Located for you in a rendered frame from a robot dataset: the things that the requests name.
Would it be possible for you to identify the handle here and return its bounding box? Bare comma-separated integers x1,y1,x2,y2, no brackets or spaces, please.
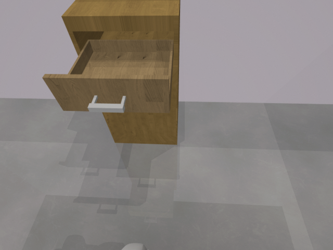
88,95,126,113

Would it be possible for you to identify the cabinet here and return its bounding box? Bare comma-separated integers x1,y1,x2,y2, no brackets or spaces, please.
61,0,180,145

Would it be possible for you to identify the drawer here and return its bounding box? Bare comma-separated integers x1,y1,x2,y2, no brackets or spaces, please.
42,40,174,113

